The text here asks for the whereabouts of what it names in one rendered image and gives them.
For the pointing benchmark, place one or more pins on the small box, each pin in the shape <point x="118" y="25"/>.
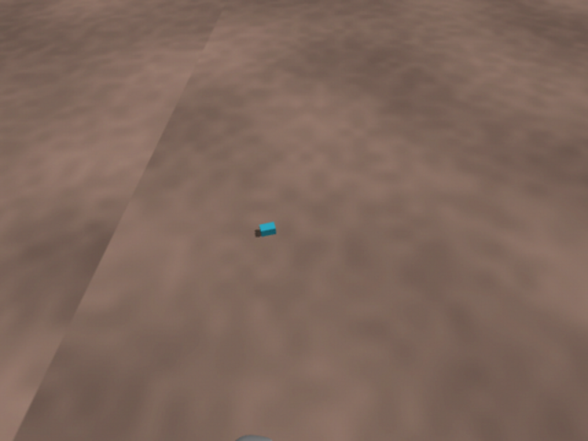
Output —
<point x="267" y="229"/>

